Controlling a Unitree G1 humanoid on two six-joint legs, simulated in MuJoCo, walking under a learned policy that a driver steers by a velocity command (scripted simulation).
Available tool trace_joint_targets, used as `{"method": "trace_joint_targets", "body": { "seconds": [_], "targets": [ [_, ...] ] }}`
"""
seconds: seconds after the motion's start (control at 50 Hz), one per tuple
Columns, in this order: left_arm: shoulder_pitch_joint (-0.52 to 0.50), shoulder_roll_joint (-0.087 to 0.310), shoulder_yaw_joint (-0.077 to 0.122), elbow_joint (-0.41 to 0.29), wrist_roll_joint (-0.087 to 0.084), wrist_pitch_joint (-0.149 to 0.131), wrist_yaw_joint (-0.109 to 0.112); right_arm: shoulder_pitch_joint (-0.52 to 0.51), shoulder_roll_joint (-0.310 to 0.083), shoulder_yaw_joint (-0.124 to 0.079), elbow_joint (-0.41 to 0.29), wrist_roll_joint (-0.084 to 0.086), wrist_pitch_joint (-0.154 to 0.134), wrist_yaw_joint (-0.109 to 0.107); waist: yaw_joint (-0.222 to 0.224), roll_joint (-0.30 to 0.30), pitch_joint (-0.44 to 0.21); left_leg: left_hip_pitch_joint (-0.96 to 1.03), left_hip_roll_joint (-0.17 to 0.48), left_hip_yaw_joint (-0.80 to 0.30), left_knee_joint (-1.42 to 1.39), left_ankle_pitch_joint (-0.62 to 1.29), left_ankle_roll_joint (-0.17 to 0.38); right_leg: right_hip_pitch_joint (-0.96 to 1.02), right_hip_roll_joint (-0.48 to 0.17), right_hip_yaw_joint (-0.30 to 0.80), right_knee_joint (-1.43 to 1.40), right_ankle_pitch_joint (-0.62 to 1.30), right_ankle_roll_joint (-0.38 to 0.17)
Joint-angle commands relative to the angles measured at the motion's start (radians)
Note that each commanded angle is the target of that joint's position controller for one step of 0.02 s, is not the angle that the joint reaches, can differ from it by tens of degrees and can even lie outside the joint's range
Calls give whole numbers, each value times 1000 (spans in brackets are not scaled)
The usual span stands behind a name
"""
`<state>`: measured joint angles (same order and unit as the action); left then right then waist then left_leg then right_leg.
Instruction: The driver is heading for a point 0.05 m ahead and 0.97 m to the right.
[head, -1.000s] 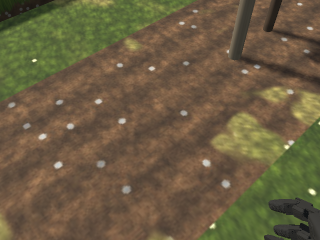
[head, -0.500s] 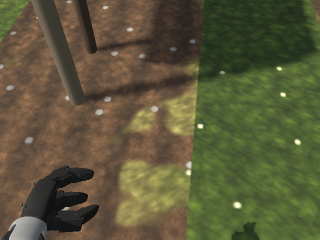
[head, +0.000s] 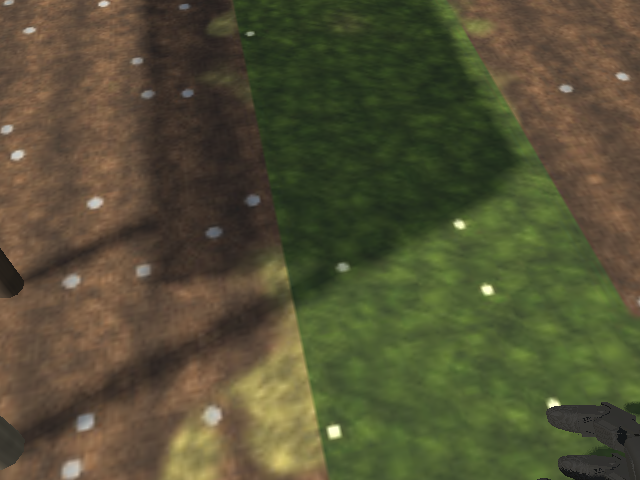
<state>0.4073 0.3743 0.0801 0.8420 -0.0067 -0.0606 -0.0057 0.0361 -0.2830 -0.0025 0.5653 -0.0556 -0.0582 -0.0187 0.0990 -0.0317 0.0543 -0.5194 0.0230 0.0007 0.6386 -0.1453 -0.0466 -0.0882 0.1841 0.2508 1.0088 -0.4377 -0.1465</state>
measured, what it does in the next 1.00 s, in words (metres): walks ahead, turning right: right foot, then left foot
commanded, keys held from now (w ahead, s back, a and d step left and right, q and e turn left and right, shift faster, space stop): w+e+shift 0.20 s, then w+shift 0.50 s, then e+shift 0.30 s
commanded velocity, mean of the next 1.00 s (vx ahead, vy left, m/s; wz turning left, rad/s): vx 0.87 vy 0.00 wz -0.56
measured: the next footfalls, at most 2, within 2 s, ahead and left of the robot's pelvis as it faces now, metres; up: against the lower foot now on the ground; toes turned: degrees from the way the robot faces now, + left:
right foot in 0.40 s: +0.51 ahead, -0.14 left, +0.00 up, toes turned -21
left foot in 0.82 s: +0.99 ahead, -0.18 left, +0.00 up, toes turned -23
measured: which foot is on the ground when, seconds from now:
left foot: down 0.00-0.40, up 0.42-0.80, down 0.82-1.00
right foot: up 0.00-0.38, down 0.40-0.80, up 0.82-1.00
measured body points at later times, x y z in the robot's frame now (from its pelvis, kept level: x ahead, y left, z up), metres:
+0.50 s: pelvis +0.44 -0.09 +0.01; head +0.47 -0.10 +0.45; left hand +0.68 +0.10 -0.10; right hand +0.37 -0.34 -0.12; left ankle +0.32 +0.13 -0.57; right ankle +0.47 -0.13 -0.71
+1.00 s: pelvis +0.84 -0.22 +0.03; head +0.89 -0.26 +0.47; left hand +1.09 -0.04 -0.09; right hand +0.80 -0.51 -0.09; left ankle +0.95 -0.16 -0.71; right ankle +0.74 -0.28 -0.61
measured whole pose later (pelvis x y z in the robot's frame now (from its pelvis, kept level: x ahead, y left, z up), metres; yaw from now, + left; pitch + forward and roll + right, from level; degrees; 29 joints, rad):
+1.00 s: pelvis +0.84 -0.22 +0.03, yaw -34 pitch +1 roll +1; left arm 0.18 0.33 0.06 0.82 0.01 -0.02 0.00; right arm 0.18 -0.27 -0.01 0.72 -0.04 -0.07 -0.01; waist 0.00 0.00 0.13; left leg -0.33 0.06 0.18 0.48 -0.15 0.01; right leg -0.53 0.04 0.03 1.27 -0.43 -0.02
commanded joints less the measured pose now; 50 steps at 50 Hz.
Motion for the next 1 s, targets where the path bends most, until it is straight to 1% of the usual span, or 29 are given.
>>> {"method": "trace_joint_targets", "body": {
  "seconds": [0.02, 0.04, 0.08, 0.12, 0.18, 0.24, 0.28, 0.32, 0.36, 0.38, 0.4, 0.42, 0.44, 0.46, 0.5, 0.52, 0.56, 0.62, 0.66, 0.72, 0.76, 0.8, 0.82, 0.84, 0.86, 0.88, 0.92, 0.96, 1.0],
  "targets": [
    [-113, 65, -17, -132, 29, -5, -2, 280, -152, -87, 28, 0, 6, -5, -187, 207, -235, 744, 394, -659, -353, -629, 177, -683, -156, -119, 416, 118, 18],
    [-189, 67, -13, -137, 46, 3, -15, 298, -113, -75, 54, -3, 9, 1, -193, 69, -132, 631, 345, -483, -345, -398, 161, -666, -194, -141, 369, 153, 25],
    [-236, 9, -27, -183, 51, 29, -50, 321, -110, -72, 118, 2, -5, -1, -152, 103, -57, 490, 315, -340, -403, -314, 156, -670, -239, -152, 348, 142, 35],
    [-299, -41, -44, -229, 45, 50, -66, 346, -71, -61, 173, 26, -27, 20, -127, 97, 0, 451, 300, -187, -445, -145, 129, -721, -273, -155, 331, 156, 35],
    [-383, -43, -57, -297, 41, 59, -79, 287, -86, -61, 187, 32, -53, 27, -74, 122, 33, 379, 277, 32, -505, 85, 106, -712, -292, -179, 216, 298, 40],
    [-492, -44, -70, -329, 44, 54, -98, 345, -98, -60, 226, 29, -60, 24, -94, 67, 96, 349, 195, 204, -569, 272, 92, -606, -244, -299, -55, 413, 17],
    [-514, -63, -81, -321, 48, 44, -102, 394, -142, -67, 249, 27, -57, 22, -98, 63, 106, 389, 201, 254, -585, 534, 101, -487, -186, -368, -199, 418, -23],
    [-445, -27, -67, -280, 48, 39, -83, 423, -208, -74, 255, 29, -46, 16, -52, 110, 31, 503, 231, 265, -460, 1023, 113, -356, -101, -407, -229, 345, -50],
    [-161, 39, -36, -191, 53, 32, -57, 379, -280, -86, 245, 26, -18, 7, 102, 169, -117, 531, 270, 256, -80, 1211, 122, -82, -53, -364, -294, 212, -88],
    [31, 83, -8, -125, 54, 31, -39, 341, -277, -83, 232, 32, -5, 3, 197, 152, -197, 415, 235, 272, 219, 1082, 118, 174, -58, -327, -423, 237, -104],
    [9, 164, 27, -116, 38, 42, -18, 362, -183, -71, 204, 22, -5, 12, 106, -69, -260, 135, 94, 246, 620, 98, 86, 409, -216, -73, -426, 99, -83],
    [-70, 253, 34, -176, 59, 45, -13, 498, -109, -43, 115, 55, -14, 28, -36, -209, -453, -212, 5, 89, 964, -384, 57, 650, -542, 519, -562, 105, -251],
    [7, 205, 37, -166, 50, 49, 4, 309, -184, -56, 91, 49, -27, 24, 54, -6, -430, -285, 11, -32, 976, -254, 69, 585, -471, 507, -663, 130, -231],
    [-24, 173, 34, -117, 40, 34, 15, 292, -150, -47, 90, 64, -30, 23, -1, 13, -230, -318, 62, -25, 885, -204, 71, 414, -458, 352, -691, 217, -204],
    [-88, 84, 8, -88, 37, -4, 21, 282, -105, -33, 123, 25, -11, 25, -94, 115, -63, -170, 130, -43, 685, -185, 71, 86, -342, 139, -709, 344, -123],
    [-106, 56, -4, -87, 33, -12, 25, 340, -89, -26, 129, 14, 9, 36, -138, 41, -71, -90, 135, -40, 637, -193, 56, -19, -336, 125, -751, 328, -140],
    [-87, 8, -19, -64, 18, -33, 20, 285, -80, -27, 122, 5, 28, 52, -142, 26, -22, -91, 156, -35, 527, -207, 32, -102, -300, 82, -820, 289, -144],
    [-33, 18, -14, -37, 9, -52, 0, 77, -54, -11, 51, 13, 23, 62, -95, 26, 88, -147, 155, 26, 273, -1, 26, -152, -248, -27, -917, 428, -127],
    [-22, 23, -12, -28, 3, -64, -9, 9, -44, -3, 32, 23, 12, 71, -78, 30, 85, -53, 112, 63, 91, 195, 46, -159, -218, -96, -951, 546, -98],
    [38, 52, -11, 13, -5, -76, -4, -44, -52, -2, 18, 33, -1, 70, -57, 39, 90, 49, 57, 81, -52, 362, 97, -50, -273, -106, -972, 824, -62],
    [75, 89, -7, 43, 4, -63, 9, -12, -76, -11, 25, 9, -8, 55, -70, 30, 20, 118, -40, 114, -93, 270, 118, 98, -271, -101, -804, 1206, -28],
    [42, 148, 5, 55, 21, -53, 24, 241, -136, -33, 92, -7, -23, 28, -215, -17, -144, 429, -63, 61, -126, 258, 135, 95, -270, -70, -446, 1333, 23],
    [-12, 139, 4, 40, 15, -51, 28, 394, -187, -49, 130, -16, -27, 6, -296, -21, -212, 623, 39, -4, -123, 377, 143, -20, -216, -82, -207, 1148, 42],
    [114, -36, -26, 10, -21, -47, 35, 478, -301, -77, 136, -47, -32, -1, -227, 275, -405, 965, 437, -289, 53, 1038, 281, -300, -74, -185, 325, 198, 87],
    [92, 42, -17, -14, -51, -40, 55, 482, -255, -76, 105, -16, -23, 21, -251, 273, -661, 1124, 561, -574, -7, 1188, 375, -486, 5, -131, 578, -154, 98],
    [-30, 88, -3, -25, -24, -27, 59, 413, -206, -71, 88, 4, -14, 18, -243, 128, -576, 979, 486, -411, -61, 1071, 329, -509, -76, -114, 534, -44, 99],
    [-129, 47, -9, -44, 2, -7, 36, 300, -95, -40, 106, 8, -13, 9, -199, 106, -254, 694, 374, -204, -189, 812, 253, -576, -163, -166, 368, 6, 106],
    [-111, -19, -18, -46, 21, 41, 3, 282, -94, -37, 135, 18, -10, 5, -138, 126, -128, 454, 345, -99, -296, 695, 255, -497, -188, -192, 327, 0, 132],
    [-123, -47, -21, -84, 26, 65, -14, 189, -98, -40, 129, 30, -20, 3, -68, 125, -104, 341, 356, -26, -356, 624, 256, -487, -211, -195, 221, 21, 139]
  ]
}}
